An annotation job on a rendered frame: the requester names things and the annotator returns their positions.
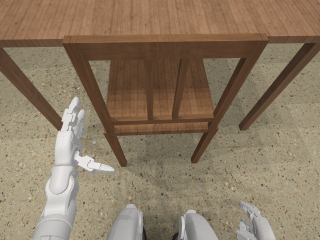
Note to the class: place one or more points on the chair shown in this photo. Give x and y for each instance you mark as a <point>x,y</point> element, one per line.
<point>158,83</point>

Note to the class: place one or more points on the robot left hand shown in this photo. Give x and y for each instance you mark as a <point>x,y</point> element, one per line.
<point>68,140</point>

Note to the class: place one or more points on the robot right thigh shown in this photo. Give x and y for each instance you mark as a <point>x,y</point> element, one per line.
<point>193,226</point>

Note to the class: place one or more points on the robot right hand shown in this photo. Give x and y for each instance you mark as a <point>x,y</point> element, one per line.
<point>259,229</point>

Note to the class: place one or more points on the table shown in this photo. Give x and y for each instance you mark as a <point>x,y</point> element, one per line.
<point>44,23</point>

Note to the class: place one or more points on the robot left forearm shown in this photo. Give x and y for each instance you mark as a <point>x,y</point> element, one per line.
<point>57,218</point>

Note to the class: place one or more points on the left robot shin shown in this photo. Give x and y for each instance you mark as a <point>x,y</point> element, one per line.
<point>141,235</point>

